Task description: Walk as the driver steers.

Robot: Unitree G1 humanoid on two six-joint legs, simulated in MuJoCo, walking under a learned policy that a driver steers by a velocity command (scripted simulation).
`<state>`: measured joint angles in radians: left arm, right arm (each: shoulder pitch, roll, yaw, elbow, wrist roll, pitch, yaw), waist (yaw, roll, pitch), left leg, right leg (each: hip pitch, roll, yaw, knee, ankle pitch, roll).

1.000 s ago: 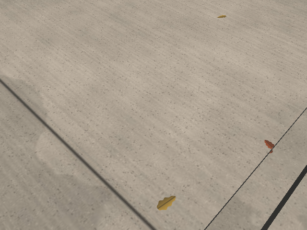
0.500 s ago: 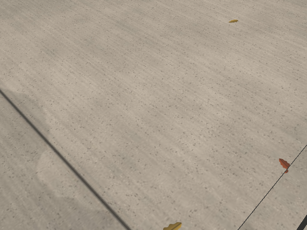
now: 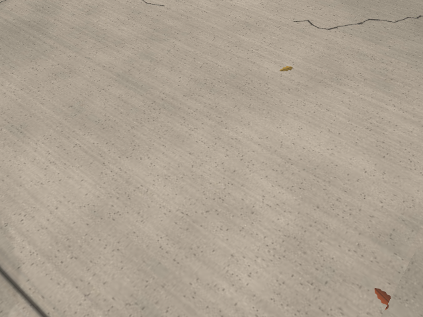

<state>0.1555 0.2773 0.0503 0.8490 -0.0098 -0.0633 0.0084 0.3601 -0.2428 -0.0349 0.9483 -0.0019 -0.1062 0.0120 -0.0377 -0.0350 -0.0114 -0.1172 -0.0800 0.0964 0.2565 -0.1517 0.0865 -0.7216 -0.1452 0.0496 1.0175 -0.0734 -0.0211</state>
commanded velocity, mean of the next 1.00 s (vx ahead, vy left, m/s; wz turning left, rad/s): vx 0.50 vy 0.00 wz -0.07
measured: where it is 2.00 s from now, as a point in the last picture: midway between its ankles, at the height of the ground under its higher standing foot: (235, 223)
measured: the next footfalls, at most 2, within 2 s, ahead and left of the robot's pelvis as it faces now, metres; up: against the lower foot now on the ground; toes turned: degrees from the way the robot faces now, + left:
right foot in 0.26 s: +0.33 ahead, -0.16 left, +0.00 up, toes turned -2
left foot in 0.82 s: +0.66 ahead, +0.07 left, +0.00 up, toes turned +2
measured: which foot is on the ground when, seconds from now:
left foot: down 0.00-0.26, up 0.28-0.80, down 0.82-1.00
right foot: up 0.00-0.24, down 0.26-0.82, up 0.84-1.00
